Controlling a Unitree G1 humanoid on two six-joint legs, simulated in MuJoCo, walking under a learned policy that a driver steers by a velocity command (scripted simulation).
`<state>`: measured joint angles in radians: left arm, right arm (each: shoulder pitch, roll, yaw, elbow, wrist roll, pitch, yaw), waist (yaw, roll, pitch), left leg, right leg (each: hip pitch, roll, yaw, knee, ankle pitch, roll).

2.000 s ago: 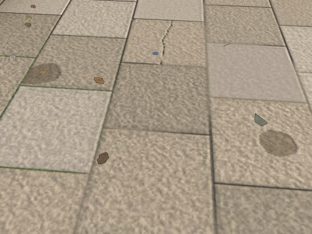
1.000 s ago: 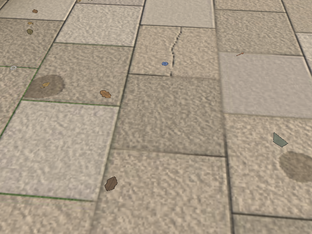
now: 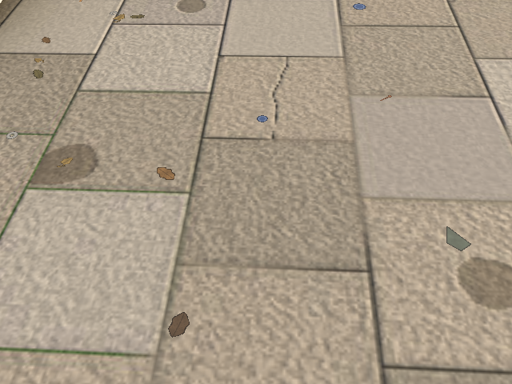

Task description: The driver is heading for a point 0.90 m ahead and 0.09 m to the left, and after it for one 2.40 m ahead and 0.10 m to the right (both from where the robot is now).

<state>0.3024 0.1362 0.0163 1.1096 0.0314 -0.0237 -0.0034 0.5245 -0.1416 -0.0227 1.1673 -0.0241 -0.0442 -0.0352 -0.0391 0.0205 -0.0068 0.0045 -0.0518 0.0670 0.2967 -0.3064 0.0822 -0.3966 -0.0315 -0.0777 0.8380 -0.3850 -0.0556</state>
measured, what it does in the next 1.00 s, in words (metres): walks ahead: right foot, then left foot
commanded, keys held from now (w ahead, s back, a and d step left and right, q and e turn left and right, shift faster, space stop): w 0.80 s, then no key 0.14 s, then q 0.06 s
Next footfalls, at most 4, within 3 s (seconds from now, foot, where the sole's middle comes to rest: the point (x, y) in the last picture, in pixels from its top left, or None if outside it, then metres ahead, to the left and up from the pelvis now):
0.18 right None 0.20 -0.14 -0.78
0.72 left None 0.53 0.02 -0.78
1.22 right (312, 325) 0.70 -0.13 -0.78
1.68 left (251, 383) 0.54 0.04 -0.78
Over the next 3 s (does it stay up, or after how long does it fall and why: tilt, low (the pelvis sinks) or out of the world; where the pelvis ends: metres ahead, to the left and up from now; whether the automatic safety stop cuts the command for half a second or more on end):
stays up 0.75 0.13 0.00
